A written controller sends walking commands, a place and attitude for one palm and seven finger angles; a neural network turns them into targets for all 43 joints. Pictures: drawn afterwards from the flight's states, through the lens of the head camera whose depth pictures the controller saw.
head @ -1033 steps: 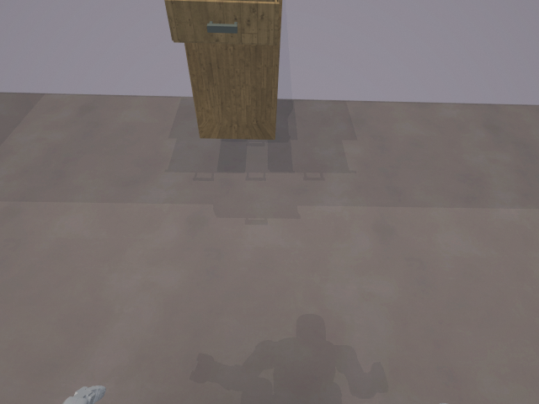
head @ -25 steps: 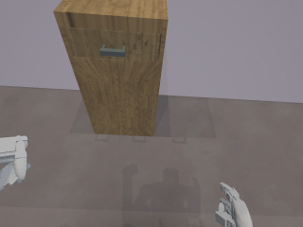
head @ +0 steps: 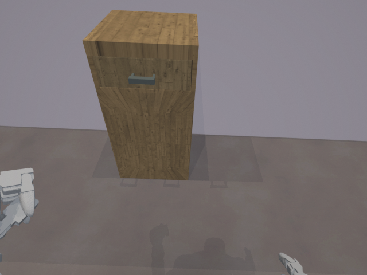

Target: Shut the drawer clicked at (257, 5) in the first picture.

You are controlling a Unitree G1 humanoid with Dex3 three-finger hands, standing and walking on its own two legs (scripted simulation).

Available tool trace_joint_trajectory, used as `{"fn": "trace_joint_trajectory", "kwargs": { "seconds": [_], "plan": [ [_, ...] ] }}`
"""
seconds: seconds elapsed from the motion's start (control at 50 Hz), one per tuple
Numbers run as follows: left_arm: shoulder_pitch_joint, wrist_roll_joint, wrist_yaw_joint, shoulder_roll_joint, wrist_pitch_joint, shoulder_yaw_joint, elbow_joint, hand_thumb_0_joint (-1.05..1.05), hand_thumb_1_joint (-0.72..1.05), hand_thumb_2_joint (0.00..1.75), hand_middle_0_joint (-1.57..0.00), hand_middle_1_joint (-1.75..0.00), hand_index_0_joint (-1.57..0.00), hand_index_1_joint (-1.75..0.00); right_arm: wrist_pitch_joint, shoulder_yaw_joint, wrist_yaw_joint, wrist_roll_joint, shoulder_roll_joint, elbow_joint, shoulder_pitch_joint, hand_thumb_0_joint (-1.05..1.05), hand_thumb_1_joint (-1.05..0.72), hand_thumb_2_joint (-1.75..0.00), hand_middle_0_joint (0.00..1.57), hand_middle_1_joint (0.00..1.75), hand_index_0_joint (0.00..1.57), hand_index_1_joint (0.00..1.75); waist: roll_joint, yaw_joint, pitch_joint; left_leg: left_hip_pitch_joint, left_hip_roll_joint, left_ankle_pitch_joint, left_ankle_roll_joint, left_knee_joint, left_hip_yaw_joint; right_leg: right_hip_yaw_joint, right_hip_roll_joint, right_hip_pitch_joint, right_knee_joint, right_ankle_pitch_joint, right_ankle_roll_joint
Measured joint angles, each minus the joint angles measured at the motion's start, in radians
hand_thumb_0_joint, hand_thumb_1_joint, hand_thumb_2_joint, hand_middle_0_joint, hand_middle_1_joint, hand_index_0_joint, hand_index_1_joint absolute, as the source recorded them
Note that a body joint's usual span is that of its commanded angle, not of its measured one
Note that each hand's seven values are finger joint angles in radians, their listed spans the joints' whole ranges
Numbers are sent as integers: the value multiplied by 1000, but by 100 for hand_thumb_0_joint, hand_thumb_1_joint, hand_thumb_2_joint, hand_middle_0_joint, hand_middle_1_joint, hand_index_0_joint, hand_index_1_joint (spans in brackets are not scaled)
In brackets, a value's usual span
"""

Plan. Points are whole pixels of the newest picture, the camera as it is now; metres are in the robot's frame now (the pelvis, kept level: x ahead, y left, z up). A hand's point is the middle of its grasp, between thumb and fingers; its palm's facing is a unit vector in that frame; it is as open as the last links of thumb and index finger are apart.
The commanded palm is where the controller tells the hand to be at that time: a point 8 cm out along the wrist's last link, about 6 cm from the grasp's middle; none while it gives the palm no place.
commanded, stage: stop stepping back and stand still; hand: left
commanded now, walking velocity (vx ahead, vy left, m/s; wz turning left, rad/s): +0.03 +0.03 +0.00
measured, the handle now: (142, 77) +0.87 +0.20 +0.01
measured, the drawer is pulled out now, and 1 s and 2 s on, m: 0.00 0.00 0.00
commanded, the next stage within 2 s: let the arm hang, fingers relaxed in 0.14 s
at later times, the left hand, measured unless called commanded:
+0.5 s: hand out of the picture +0.11 +0.20 -0.15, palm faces +0.02 -0.98 -0.20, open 3.1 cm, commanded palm none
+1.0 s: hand out of the picture -0.02 +0.20 -0.16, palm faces +0.04 -0.98 -0.20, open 6.9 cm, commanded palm none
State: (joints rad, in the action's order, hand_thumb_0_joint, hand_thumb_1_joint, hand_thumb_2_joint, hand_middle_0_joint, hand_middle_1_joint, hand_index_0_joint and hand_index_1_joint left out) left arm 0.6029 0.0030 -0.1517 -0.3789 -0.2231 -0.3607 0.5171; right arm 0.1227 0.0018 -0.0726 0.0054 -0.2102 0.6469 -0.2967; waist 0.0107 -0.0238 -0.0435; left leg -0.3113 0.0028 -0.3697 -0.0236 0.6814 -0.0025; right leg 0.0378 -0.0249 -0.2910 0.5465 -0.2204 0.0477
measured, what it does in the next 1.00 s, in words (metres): stands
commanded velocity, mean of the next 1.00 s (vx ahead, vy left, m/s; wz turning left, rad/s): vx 0.00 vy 0.00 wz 0.00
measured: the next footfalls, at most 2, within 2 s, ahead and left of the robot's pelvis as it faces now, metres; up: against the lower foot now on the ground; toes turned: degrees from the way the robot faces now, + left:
none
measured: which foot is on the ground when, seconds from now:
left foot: down 0.00-1.00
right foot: down 0.00-1.00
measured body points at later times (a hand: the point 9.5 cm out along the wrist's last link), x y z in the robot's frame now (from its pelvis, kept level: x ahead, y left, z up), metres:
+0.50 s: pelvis +0.01 +0.02 +0.00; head +0.01 +0.03 +0.45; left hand +0.11 +0.25 -0.14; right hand +0.11 -0.22 -0.13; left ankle +0.03 +0.12 -0.73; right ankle +0.04 -0.09 -0.73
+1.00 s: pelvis +0.01 +0.03 +0.01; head +0.02 +0.02 +0.46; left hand -0.02 +0.25 -0.15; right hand -0.01 -0.18 -0.15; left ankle +0.03 +0.12 -0.73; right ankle +0.04 -0.09 -0.73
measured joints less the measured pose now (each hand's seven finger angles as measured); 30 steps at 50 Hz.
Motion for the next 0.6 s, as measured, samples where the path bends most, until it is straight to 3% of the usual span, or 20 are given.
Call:
{"fn": "trace_joint_trajectory", "kwargs": {
  "seconds": [0.04,0.1,0.14,0.2,0.24,0.28,0.32,0.38,0.44,0.5,0.52,0.6],
  "plan": [
    [-14,-2,3,16,-7,12,-2,1,88,90,-141,-160,-140,-160,-7,1,7,1,-1,11,9,1,-91,-90,20,30,20,30,2,9,3,-22,-2,-24,-4,57,-10,2,4,0,-5,-1,-2],
    [-11,-6,3,32,-8,19,16,1,88,90,-141,-160,-140,-160,-8,-5,5,4,-6,4,17,1,-91,-90,20,30,20,30,1,9,9,29,10,18,-16,-91,-17,8,7,-11,17,-19,-15],
    [-7,-9,1,29,-10,16,24,1,88,90,-141,-160,-140,-160,-2,-8,1,3,1,2,33,1,-91,-90,20,30,20,30,14,12,27,37,3,101,-2,-101,-27,-3,16,-14,47,-39,-28],
    [2,0,2,15,-2,5,15,1,88,90,-141,-160,-140,-160,10,-19,-4,-2,22,-8,38,1,-91,-90,20,30,20,30,25,16,27,57,-9,98,7,-120,-39,-26,22,-5,51,-62,-45],
    [-9,3,2,7,-2,0,5,1,88,90,-141,-160,-140,-160,20,-27,-2,-2,33,-13,43,1,-91,-90,20,30,20,30,19,17,34,67,-8,97,10,-132,-33,-22,20,12,22,-27,-35],
    [-95,19,46,-6,-2,62,-147,1,89,90,-141,-160,-140,-160,48,-11,41,-5,18,39,64,1,-91,-90,20,30,20,30,-12,27,23,35,-5,93,12,-108,-14,-3,17,0,18,-30,-27],
    [-209,31,94,11,80,148,-391,0,89,90,-139,-159,-139,-158,-1,2,69,-2,-4,91,96,1,-91,-90,20,30,20,30,-40,32,10,4,-10,83,11,-77,-1,11,22,-19,37,-43,-26],
    [-330,38,124,74,202,236,-780,0,90,90,-134,-154,-134,-154,-75,5,84,9,-12,143,122,1,-91,-90,20,30,21,30,-41,14,13,-9,-22,71,5,-50,6,18,35,-31,70,-63,-29],
    [-366,36,134,134,272,298,-1084,0,90,90,-126,-147,-126,-146,-110,-1,84,20,-1,179,114,1,-91,-90,20,30,20,30,-8,-5,40,12,-24,73,1,-62,-4,7,37,-20,71,-64,-35],
    [-357,34,128,189,287,342,-1285,1,91,90,-117,-138,-116,-136,-123,-9,75,22,12,225,86,1,-91,-90,20,30,20,30,23,-10,70,34,-16,89,0,-99,-9,2,27,5,22,-37,-36],
    [-356,40,105,186,276,328,-1323,1,90,90,-113,-138,-113,-133,-125,-11,70,21,18,244,72,1,-91,-90,20,30,20,30,32,-5,80,38,-12,97,1,-113,-6,6,24,13,0,-25,-34],
    [-335,23,126,147,260,329,-1449,1,90,90,-99,-126,-98,-117,-142,-10,60,18,30,324,18,1,-91,-90,20,30,20,30,34,19,102,54,-3,126,5,-163,2,13,13,45,-81,18,-30]
  ]
}}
